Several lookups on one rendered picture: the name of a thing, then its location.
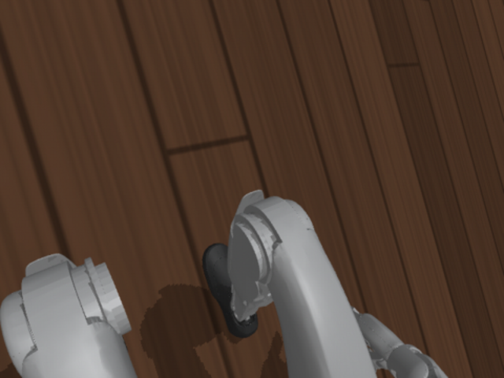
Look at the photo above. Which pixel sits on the right robot arm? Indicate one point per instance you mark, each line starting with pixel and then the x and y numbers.
pixel 406 361

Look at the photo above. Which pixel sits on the right robot hand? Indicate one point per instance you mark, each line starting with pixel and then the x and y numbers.
pixel 378 337

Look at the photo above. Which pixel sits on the right robot foot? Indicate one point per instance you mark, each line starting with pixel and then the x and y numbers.
pixel 214 262

